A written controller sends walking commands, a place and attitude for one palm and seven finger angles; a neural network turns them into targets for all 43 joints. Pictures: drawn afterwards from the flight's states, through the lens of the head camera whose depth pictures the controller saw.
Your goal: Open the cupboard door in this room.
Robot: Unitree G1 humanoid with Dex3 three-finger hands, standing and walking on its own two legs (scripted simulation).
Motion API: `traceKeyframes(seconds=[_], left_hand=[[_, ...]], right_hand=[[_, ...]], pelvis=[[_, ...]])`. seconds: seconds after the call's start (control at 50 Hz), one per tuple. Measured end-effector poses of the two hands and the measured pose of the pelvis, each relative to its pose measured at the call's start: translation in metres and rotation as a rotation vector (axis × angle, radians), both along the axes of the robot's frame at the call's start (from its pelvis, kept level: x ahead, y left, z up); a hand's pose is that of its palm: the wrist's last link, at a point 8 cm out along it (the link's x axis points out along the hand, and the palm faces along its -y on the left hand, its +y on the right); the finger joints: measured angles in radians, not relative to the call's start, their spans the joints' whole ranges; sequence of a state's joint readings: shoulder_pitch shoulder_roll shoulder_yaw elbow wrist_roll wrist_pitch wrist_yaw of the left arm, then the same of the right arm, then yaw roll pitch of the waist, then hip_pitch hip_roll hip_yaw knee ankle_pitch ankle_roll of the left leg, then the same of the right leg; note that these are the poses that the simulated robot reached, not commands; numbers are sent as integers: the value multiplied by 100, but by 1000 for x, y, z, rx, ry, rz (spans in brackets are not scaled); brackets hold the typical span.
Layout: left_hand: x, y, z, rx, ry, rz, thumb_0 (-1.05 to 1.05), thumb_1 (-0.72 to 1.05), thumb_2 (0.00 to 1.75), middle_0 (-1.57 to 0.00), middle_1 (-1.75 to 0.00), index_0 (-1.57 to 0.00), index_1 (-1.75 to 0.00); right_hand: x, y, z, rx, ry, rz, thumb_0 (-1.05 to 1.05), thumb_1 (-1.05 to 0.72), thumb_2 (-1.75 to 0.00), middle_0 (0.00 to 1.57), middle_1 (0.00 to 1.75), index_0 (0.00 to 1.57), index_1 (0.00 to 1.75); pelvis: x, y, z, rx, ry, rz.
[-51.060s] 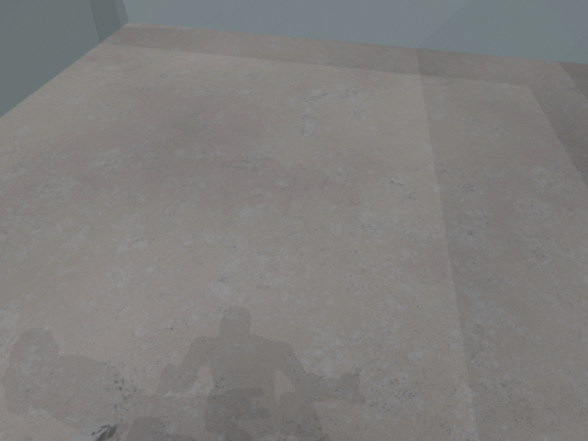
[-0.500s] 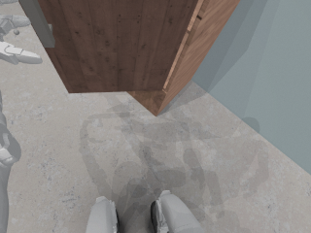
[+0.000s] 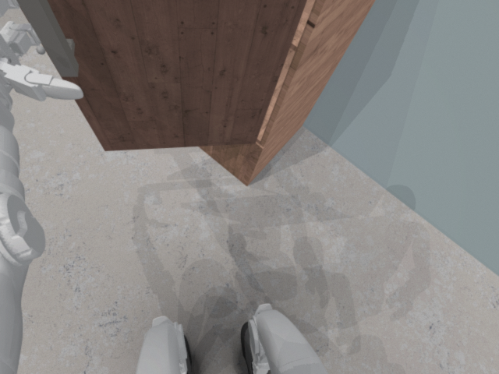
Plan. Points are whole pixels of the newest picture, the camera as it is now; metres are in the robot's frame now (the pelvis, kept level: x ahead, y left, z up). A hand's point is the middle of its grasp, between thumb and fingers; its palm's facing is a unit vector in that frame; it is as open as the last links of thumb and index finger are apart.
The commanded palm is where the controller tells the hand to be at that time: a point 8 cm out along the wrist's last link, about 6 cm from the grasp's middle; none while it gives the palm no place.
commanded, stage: slide the fingers in behind the handle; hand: left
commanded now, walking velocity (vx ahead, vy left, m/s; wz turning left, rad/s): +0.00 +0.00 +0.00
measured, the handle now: (49, 18) +0.62 +0.20 +0.09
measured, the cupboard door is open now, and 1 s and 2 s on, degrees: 47 47 53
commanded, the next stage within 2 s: close the thumb around the handle in 0.74 s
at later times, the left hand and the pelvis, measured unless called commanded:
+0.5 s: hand (67, 48) +0.57 +0.18 +0.09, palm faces +0.00 -1.00 -0.01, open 14.0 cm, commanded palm +0.55 +0.21 +0.09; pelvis +0.00 +0.00 +0.00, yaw +0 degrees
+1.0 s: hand (65, 51) +0.56 +0.18 +0.09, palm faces +0.00 -1.00 -0.02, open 13.3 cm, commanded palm +0.55 +0.21 +0.09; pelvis +0.00 -0.01 +0.00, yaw +1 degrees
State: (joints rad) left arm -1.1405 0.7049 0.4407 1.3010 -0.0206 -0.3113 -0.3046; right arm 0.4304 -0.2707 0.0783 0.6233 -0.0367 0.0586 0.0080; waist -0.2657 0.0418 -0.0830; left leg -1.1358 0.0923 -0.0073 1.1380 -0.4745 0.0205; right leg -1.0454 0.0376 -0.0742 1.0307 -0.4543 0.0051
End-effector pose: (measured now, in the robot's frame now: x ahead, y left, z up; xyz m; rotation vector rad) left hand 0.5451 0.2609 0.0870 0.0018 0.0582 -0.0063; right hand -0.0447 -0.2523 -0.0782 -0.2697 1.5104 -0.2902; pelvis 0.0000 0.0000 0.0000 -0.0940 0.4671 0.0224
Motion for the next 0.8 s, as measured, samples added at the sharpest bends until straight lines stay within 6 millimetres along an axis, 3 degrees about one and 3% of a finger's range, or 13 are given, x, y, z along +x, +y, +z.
traceKeyframes(seconds=[0.2, 0.44, 0.8], left_hand=[[-3, -9, 1, 3, -13, -7, -1, -50, 30, -30, -120, -30, -120], [0, -33, 2, -3, -13, -6, -1, -50, 30, -30, -120, -30, -120], [-4, -27, 1, 9, -12, 10, -1, -50, 30, -30, -120, -30, -120]], right_hand=[[2, 4, -1, 21, 6, 3, 0, -90, -90, 21, 30, 20, 30], [11, 4, -4, 32, -25, 15, 0, -90, -90, 21, 30, 20, 30], [7, -3, -5, 33, -7, 7, 0, -90, -90, 21, 30, 20, 30]], pelvis=[[2, 2, 2, 3, -5, 2], [4, 1, 3, 8, -11, 7], [4, -5, 3, 14, -11, 4]])
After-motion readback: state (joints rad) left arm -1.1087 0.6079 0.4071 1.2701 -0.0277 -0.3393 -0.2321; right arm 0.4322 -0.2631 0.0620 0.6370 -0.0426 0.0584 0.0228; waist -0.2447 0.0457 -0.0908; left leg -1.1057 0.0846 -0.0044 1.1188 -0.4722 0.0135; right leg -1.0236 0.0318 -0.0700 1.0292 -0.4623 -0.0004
